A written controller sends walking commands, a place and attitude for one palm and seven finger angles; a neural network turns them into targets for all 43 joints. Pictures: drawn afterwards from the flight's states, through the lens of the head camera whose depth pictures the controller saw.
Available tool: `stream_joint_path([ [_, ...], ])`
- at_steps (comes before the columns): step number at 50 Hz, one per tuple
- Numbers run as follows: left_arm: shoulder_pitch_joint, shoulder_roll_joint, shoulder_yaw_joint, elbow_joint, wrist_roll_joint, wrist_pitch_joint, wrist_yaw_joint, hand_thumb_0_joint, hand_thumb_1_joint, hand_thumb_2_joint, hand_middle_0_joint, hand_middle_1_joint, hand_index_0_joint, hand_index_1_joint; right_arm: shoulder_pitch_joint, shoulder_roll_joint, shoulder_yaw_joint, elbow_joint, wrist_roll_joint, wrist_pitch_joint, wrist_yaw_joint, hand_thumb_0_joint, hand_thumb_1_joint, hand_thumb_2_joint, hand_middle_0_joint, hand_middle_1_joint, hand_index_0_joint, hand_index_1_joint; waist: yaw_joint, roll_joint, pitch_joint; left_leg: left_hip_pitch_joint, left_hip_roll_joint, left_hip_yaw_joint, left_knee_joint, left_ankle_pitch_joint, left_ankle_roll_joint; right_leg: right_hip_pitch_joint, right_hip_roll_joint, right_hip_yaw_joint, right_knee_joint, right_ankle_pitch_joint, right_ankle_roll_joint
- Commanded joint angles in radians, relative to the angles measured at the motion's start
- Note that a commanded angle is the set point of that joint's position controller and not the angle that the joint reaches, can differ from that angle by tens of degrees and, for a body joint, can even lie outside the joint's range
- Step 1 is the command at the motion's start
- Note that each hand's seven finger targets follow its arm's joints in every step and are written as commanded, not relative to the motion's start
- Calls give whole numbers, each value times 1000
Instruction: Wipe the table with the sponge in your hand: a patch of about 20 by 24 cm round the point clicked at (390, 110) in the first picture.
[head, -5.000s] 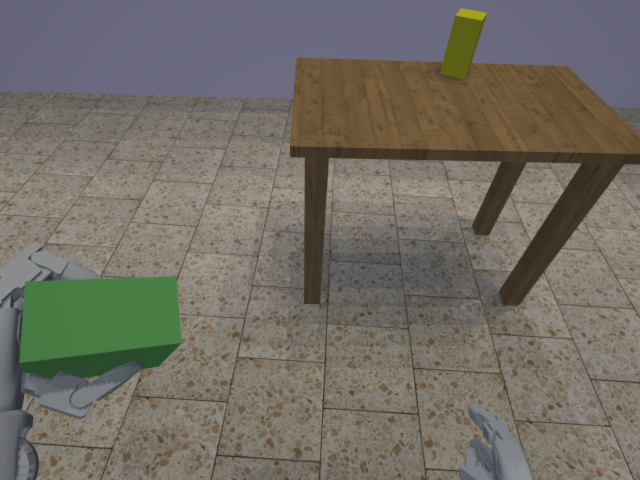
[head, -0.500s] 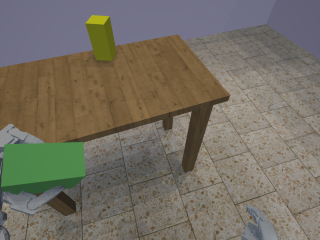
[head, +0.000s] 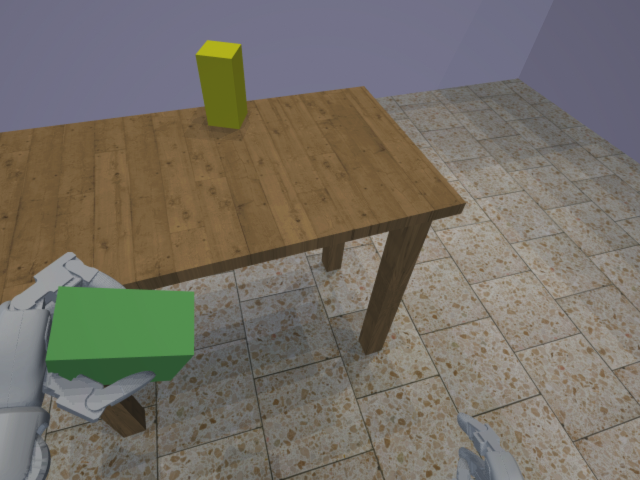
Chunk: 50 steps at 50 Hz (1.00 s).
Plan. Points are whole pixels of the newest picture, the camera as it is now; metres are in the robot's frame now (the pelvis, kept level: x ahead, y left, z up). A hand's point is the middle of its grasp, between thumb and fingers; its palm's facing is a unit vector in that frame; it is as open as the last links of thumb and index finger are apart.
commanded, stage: shuffle to correct the standing spot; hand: left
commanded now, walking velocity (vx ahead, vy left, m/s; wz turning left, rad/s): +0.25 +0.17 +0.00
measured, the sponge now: (142, 339) +0.22 +0.21 +0.11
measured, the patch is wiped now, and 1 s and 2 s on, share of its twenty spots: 0.00 0.00 0.00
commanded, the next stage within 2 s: come to a stop and stand still in 0.90 s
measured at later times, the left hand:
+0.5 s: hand (45, 236) +0.30 +0.32 +0.16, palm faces +0.39 -0.83 -0.39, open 10.5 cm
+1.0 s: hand (48, 156) +0.41 +0.37 +0.17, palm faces +0.41 -0.81 -0.42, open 10.4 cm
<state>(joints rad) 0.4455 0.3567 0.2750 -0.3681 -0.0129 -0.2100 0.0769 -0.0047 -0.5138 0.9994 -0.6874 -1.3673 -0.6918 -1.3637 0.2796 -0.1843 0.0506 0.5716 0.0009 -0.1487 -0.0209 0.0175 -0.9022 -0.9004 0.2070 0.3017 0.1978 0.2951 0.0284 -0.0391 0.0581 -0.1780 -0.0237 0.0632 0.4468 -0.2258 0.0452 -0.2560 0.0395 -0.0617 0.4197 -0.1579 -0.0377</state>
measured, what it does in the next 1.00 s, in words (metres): walks ahead: right foot, then left foot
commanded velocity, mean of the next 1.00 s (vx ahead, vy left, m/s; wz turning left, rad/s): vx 0.21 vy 0.10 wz -0.06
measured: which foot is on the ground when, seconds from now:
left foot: down 0.00-0.64, up 0.66-0.88, down 0.90-1.00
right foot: down 0.00-0.32, up 0.34-0.62, down 0.64-1.00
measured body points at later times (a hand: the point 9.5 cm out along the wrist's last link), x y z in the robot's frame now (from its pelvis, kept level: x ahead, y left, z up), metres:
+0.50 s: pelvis +0.08 +0.07 -0.01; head +0.10 +0.10 +0.44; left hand +0.27 +0.36 +0.19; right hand +0.24 -0.14 -0.08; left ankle +0.03 +0.11 -0.74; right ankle +0.12 -0.02 -0.68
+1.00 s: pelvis +0.19 +0.13 -0.03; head +0.20 +0.15 +0.42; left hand +0.38 +0.42 +0.20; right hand +0.38 -0.09 -0.09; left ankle +0.22 +0.30 -0.74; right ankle +0.19 +0.04 -0.73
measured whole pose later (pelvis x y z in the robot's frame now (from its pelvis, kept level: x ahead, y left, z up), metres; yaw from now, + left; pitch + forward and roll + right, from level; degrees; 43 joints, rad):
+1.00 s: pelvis +0.19 +0.13 -0.03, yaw +1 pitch -2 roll +2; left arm 0.36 0.43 0.41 -0.54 -0.02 -0.22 0.12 0.00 -0.51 1.00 -0.69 -1.37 -0.69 -1.36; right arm 0.18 -0.17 0.00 0.58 0.00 -0.16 -0.04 0.02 -0.90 -0.90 0.20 0.30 0.20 0.29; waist 0.01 -0.08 0.08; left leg -0.35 0.07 0.02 0.69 -0.31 -0.06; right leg -0.37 -0.02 -0.03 0.86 -0.50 -0.02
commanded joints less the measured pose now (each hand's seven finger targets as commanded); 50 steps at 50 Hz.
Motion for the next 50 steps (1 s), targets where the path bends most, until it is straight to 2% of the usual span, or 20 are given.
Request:
stream_joint_path([
  [1,-282,232,225,-345,-9,-92,45,0,100,1300,-1200,-1600,-1200,-1600,-160,-131,-53,-182,-7,-83,-12,0,-900,-900,200,300,200,300,11,237,-122,-215,131,-149,-206,-247,17,226,-70,99,24,-105,20],
  [7,-176,133,135,-271,-8,-91,25,0,100,1300,-1200,-1600,-1200,-1600,-132,-149,-75,-172,-14,-86,5,0,-900,-900,200,300,200,300,5,29,-89,-246,42,-126,-15,-338,26,138,-121,215,-47,-392,-40],
  [11,-174,139,139,-237,-16,-87,31,0,100,1300,-1200,-1600,-1200,-1600,-108,-147,-85,-146,-1,-55,12,0,-900,-900,200,300,200,300,-10,-132,-76,-317,25,-76,368,-182,-3,79,-368,494,-138,-488,-184],
  [14,-190,170,172,-266,-24,-81,36,0,100,1300,-1200,-1600,-1200,-1600,-75,-138,-74,-126,3,-41,7,0,-900,-900,200,300,200,300,-46,45,-83,-9,47,-120,60,-196,9,-200,-235,257,108,-458,-89],
  [16,-229,185,181,-396,-19,-101,36,0,100,1300,-1200,-1600,-1200,-1600,-124,-149,-84,-158,6,-49,0,0,-900,-900,200,300,200,300,-46,428,-62,163,272,-521,-228,-131,64,-455,17,-2,600,-413,15],
  [17,-241,224,211,-399,-14,-109,39,0,100,1300,-1200,-1600,-1200,-1600,-136,-124,-83,-162,0,-54,5,0,-900,-900,200,300,200,300,-46,314,-56,175,301,-517,-201,37,120,-494,-16,51,703,-385,4],
  [20,-239,235,218,-468,-10,-101,41,0,100,1300,-1200,-1600,-1200,-1600,-128,-137,-87,-152,-5,-70,20,0,-900,-900,200,300,200,300,-37,122,-98,294,265,-353,-85,506,58,-551,-54,38,737,-278,6],
  [25,-95,193,199,-444,-15,-75,36,0,100,1300,-1200,-1600,-1200,-1600,-113,-148,-95,-157,-1,-79,36,0,-900,-900,200,300,200,300,-28,258,-127,203,122,-115,-71,640,-54,-291,-13,-124,384,-75,0],
  [29,44,200,256,-350,-45,-60,38,0,100,1300,-1200,-1600,-1200,-1600,-123,-147,-106,-178,-3,-34,25,0,-900,-900,200,300,200,300,17,146,-224,-68,95,-57,229,712,-127,205,27,-184,74,49,-42],
  [30,87,213,276,-316,-52,-55,43,0,100,1300,-1200,-1600,-1200,-1600,-154,-149,-106,-185,7,-21,26,0,-900,-900,200,300,200,300,50,30,-274,-286,78,-38,512,580,-144,449,-71,-93,48,134,-109],
  [31,48,239,292,-331,-52,-63,43,0,100,1300,-1200,-1600,-1200,-1600,-151,-145,-116,-187,17,-11,30,0,-900,-900,200,300,200,300,55,-236,-355,-546,-4,-25,973,87,-122,596,-349,310,67,195,-269],
  [32,-5,246,327,-339,-58,-70,41,0,100,1300,-1200,-1600,-1200,-1600,-132,-175,-124,-183,-3,-5,27,0,-900,-900,200,300,200,300,3,-200,-328,-641,17,-162,1125,-273,-49,447,-526,644,-23,123,-333],
  [33,-80,274,356,-390,-53,-74,44,0,100,1300,-1200,-1600,-1200,-1600,-131,-151,-118,-174,-15,7,26,0,-900,-900,200,300,200,300,-13,-100,-185,-638,120,-275,1089,-282,-35,232,-553,646,-94,-121,-303],
  [34,-3,251,359,-332,-54,-76,34,0,100,1300,-1200,-1600,-1200,-1600,-97,-151,-126,-160,-6,18,32,0,-900,-900,200,300,200,300,-17,-25,-93,-616,152,-273,1031,-254,-48,83,-481,519,-115,-71,-221],
  [37,-141,216,266,-432,-34,-88,25,0,100,1300,-1200,-1600,-1200,-1600,-154,-125,-87,-131,-10,27,35,0,-900,-900,200,300,200,300,-36,-2,-97,-349,177,-132,699,-88,-42,-210,-354,295,-147,-160,-186],
  [41,-195,203,185,-464,-29,-64,49,0,100,1300,-1200,-1600,-1200,-1600,-150,-104,-73,-98,-21,-33,-17,0,-900,-900,200,300,200,300,-18,39,-156,40,37,104,247,-2,-36,-260,-220,89,-24,-375,-104],
  [43,-216,213,195,-487,-20,-66,55,0,100,1300,-1200,-1600,-1200,-1600,-135,-118,-83,-110,-17,-64,-32,0,-900,-900,200,300,200,300,-16,141,-187,68,27,61,105,-59,-30,-160,-173,84,132,-363,-62],
  [45,-184,231,243,-485,-18,-78,67,0,100,1300,-1200,-1600,-1200,-1600,-153,-150,-101,-133,-1,-77,-43,0,-900,-900,200,300,200,300,-14,364,-177,133,246,-291,-36,-34,77,-279,-43,-1,421,-305,21],
  [46,-185,215,239,-470,-10,-84,70,0,100,1300,-1200,-1600,-1200,-1600,-155,-146,-101,-141,-1,-72,-34,0,-900,-900,200,300,200,300,-14,317,-167,76,331,-437,-93,119,146,-285,-11,-3,555,-383,27],
  [50,-119,240,302,-322,-14,-65,67,0,100,1300,-1200,-1600,-1200,-1600,-176,-146,-97,-129,13,-51,-16,0,-900,-900,200,300,200,300,-10,319,-139,-147,231,-176,49,115,88,-19,-43,-13,218,-257,18],
])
